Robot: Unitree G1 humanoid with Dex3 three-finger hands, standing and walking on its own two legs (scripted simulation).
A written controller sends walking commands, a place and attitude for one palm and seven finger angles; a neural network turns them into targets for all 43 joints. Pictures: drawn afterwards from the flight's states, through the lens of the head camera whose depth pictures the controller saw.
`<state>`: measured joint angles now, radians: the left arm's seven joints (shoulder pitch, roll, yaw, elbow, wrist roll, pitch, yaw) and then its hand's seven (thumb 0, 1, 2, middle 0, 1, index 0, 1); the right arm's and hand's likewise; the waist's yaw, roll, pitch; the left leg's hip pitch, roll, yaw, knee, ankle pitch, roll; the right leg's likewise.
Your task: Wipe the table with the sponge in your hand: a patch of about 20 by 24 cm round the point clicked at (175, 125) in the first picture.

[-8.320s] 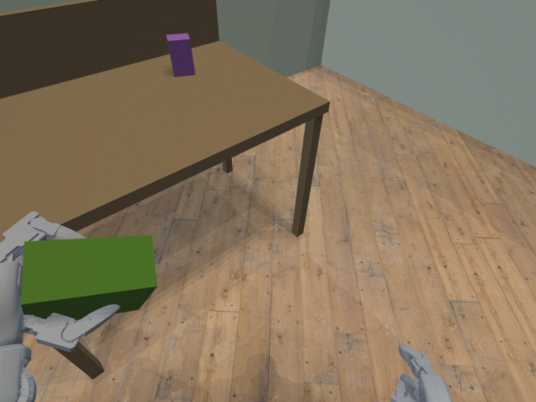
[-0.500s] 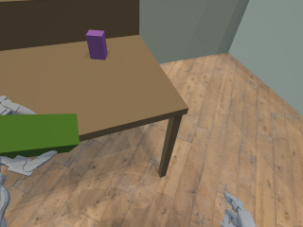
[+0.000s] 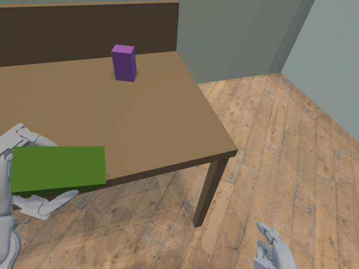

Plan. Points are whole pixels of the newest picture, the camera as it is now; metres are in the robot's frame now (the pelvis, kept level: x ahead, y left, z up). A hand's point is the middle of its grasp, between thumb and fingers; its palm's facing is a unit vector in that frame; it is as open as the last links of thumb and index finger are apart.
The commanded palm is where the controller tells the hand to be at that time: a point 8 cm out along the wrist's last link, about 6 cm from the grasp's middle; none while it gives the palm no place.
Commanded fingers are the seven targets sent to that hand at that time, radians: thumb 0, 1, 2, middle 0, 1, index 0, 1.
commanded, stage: shuffle to correct the standing spot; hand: left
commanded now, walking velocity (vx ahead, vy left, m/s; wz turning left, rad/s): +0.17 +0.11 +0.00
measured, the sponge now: (73, 172) +0.23 +0.22 +0.15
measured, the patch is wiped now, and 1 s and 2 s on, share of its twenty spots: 0.00 0.00 0.00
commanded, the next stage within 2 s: come to a stop and stand still in 0.64 s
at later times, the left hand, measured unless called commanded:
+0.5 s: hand (65, 126) +0.31 +0.25 +0.18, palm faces +0.35 -0.80 -0.48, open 10.2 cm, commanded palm +0.25 +0.30 +0.19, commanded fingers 0.00 0.10 1.30 -1.20 -1.60 -1.20 -1.60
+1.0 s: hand (42, 100) +0.37 +0.33 +0.18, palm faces +0.37 -0.85 -0.37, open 10.2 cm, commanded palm +0.31 +0.36 +0.19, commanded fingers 0.00 0.10 1.30 -1.20 -1.60 -1.20 -1.60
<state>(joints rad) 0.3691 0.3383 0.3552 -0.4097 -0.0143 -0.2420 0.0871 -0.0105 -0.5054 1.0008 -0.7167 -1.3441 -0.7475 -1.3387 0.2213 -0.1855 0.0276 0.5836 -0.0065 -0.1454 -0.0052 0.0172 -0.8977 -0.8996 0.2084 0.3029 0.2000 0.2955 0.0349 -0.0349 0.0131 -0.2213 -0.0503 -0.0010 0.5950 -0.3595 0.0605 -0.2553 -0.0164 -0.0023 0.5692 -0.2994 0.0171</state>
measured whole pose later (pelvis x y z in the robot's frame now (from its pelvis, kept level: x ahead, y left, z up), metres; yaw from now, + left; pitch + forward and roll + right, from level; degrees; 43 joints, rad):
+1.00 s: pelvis +0.14 +0.09 +0.01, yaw -3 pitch -2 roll +0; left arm 0.39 0.37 0.39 -0.49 -0.02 -0.16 0.11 -0.01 -0.51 1.00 -0.72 -1.34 -0.75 -1.34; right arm 0.19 -0.14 0.02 0.56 0.00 -0.12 -0.01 0.02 -0.90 -0.90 0.20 0.30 0.20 0.29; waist 0.01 -0.07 0.04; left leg -0.22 0.04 0.07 0.50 -0.25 -0.01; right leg -0.25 -0.04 -0.07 0.53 -0.24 0.00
